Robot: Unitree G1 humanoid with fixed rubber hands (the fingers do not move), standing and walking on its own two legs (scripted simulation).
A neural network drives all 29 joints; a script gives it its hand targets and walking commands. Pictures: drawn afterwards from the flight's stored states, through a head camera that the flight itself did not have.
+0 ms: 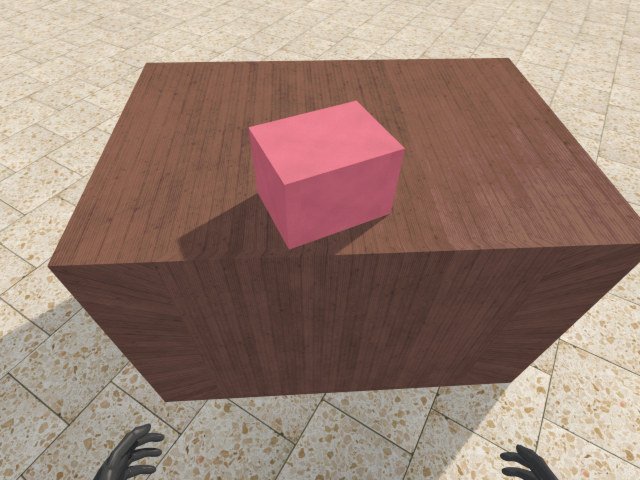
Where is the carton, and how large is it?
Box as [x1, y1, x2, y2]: [249, 101, 404, 248]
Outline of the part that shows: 356,101 249,127 257,190 288,248 300,245 390,212 404,148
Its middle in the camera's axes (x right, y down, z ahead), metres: +0.01 -0.12 +0.71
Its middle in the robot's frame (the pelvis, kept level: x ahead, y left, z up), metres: +0.61 +0.01 +0.01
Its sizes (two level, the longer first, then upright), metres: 0.212 0.162 0.152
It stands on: a pedestal, 0.70 m high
